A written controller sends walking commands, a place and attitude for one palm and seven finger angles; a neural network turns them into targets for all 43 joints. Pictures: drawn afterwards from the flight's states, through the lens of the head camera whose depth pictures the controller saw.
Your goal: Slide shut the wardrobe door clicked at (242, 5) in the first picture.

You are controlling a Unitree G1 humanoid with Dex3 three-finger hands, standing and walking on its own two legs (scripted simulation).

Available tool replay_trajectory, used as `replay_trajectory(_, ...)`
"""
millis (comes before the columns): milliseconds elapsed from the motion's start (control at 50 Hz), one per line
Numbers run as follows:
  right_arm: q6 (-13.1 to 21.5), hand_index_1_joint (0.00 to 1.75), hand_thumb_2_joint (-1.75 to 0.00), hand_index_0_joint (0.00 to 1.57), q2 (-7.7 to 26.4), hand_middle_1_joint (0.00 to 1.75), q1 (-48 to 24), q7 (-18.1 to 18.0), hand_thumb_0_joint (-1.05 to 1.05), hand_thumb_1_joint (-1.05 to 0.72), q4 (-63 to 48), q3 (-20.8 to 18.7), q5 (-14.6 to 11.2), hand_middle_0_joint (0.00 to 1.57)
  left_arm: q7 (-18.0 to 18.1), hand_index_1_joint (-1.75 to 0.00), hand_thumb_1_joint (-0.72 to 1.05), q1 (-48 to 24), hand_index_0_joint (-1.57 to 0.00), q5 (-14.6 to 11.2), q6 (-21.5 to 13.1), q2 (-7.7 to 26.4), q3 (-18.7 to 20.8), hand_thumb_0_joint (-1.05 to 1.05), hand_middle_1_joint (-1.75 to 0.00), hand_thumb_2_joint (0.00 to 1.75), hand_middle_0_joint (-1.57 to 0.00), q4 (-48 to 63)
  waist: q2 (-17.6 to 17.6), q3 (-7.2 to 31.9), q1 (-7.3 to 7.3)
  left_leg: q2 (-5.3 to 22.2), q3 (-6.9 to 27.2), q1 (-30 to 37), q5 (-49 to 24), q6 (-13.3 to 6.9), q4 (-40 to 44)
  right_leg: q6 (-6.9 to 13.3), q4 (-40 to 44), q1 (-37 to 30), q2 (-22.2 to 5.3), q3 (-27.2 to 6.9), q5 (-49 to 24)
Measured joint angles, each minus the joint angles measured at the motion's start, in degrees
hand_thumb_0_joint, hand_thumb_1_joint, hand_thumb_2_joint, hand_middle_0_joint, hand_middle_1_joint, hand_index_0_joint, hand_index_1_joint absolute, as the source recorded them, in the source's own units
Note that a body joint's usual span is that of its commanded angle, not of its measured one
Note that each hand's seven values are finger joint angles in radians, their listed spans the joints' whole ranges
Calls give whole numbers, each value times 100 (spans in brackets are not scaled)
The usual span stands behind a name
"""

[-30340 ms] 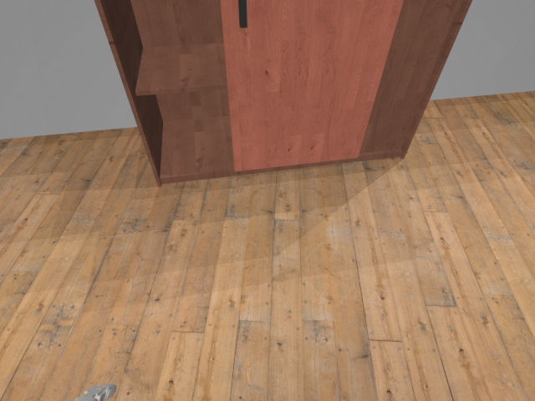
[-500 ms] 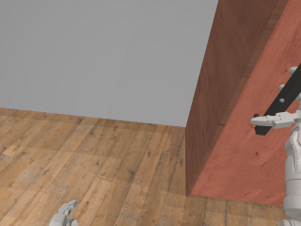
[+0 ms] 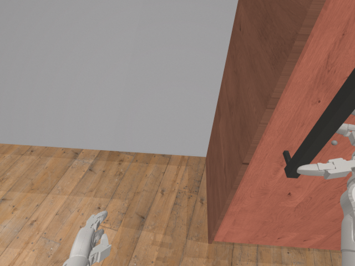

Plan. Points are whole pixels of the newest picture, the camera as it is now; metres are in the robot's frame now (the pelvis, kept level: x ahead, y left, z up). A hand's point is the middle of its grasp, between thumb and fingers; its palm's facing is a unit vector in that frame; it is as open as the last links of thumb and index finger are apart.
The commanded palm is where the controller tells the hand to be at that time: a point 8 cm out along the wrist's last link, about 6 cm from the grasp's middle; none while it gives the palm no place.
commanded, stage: slip the hand off the handle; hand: right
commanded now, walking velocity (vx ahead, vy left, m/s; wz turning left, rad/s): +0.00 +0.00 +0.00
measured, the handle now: (321, 117) +0.35 -0.28 +0.20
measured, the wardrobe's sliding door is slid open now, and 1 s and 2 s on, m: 0.00 0.00 0.00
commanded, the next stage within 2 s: draw the hand back to the body in 0.90 s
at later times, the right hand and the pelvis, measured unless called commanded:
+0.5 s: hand out of the picture +0.26 -0.31 +0.17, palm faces +0.49 +0.85 -0.18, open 14.7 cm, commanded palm +0.21 -0.35 +0.18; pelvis -0.01 +0.01 +0.00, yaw +0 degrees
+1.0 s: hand out of the picture +0.18 -0.32 +0.17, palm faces +0.54 +0.82 -0.21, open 14.7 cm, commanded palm +0.13 -0.35 +0.18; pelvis -0.02 +0.02 +0.00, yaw -2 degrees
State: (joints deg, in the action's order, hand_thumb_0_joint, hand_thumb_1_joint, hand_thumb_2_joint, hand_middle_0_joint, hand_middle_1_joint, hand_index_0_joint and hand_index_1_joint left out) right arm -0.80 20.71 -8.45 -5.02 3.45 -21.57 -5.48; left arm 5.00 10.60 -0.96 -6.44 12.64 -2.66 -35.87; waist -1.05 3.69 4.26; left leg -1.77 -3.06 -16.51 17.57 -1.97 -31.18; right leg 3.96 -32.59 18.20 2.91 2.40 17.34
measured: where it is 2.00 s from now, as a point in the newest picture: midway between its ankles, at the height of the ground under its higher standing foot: outside the picture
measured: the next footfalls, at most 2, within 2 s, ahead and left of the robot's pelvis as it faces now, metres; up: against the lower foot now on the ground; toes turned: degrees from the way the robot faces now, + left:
none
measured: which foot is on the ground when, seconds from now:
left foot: down 0.00-1.00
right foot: down 0.00-1.00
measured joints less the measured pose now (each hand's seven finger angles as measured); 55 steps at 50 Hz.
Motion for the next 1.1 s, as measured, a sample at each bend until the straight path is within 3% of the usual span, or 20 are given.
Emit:
replay_trajectory(140, 254, 115, -20, 25, 103, 117, 122, 212, -2, 56, -152, -215, 26, 29, 51, -30, 90, 110, -21, 20, 37, 36, 26, 1, -30, 89, -20, -124, 58, -35, 76, 2, -73, 56, 52, -13, -27, -14, -78, -12, 4, -73, 53)
replay_trajectory(300, 176, 115, -20, 26, 501, 116, -89, 698, -2, 56, 459, -547, -279, 26, 209, -30, 90, 213, -21, -77, 73, 88, 3, 1, -30, 89, -20, -223, 30, -53, -42, -36, -92, 8, -16, -53, 4, -41, -74, 46, -34, -89, -4)
replay_trajectory(520, 519, 115, -20, 26, 297, 115, 897, 755, -2, 56, -242, -751, -512, 26, 121, -30, 90, 368, -21, -57, -84, 137, 65, 1, -30, 89, -20, -216, 26, 24, -27, -99, -16, -116, -6, -98, -128, -77, -166, 120, -106, -8, 20)
replay_trajectory(680, 429, 115, -20, 26, 326, 115, 1272, 814, -2, 56, -558, -914, -613, 26, 207, -30, 90, 235, -21, -65, -226, 136, 37, 2, -30, 89, -20, -196, -25, 2, 85, -103, -123, -60, -9, -138, -148, -111, -225, 111, -108, -110, -2)
replay_trajectory(880, 374, 115, -20, 26, 345, 115, 1793, 1154, -2, 56, -910, -980, -945, 26, 276, -30, 90, 54, -21, -92, -383, 55, -39, 1, -30, 89, -20, -150, -20, 45, 199, -115, -198, -15, 10, -169, -175, -146, -287, 101, -119, -185, 6)
replay_trajectory(1040, 450, 115, -20, 26, 261, 115, 1925, 1154, -2, 56, -1234, -1005, -939, 26, 312, -30, 90, 54, -21, -55, -521, 94, -58, 1, -30, 89, -20, -164, -35, -31, 282, -104, -273, -24, 58, -171, -253, -144, -417, 157, -106, -255, 57)
replay_trajectory(1100, 135, 115, -20, 25, 267, 115, 1819, 1620, -2, 56, -1125, -930, -1286, 25, 395, -30, 90, 62, -21, -180, -569, 128, -129, 1, -30, 89, -20, -243, -94, -47, 266, -102, -310, 92, 41, -150, -170, -131, -392, 80, -97, -298, 54)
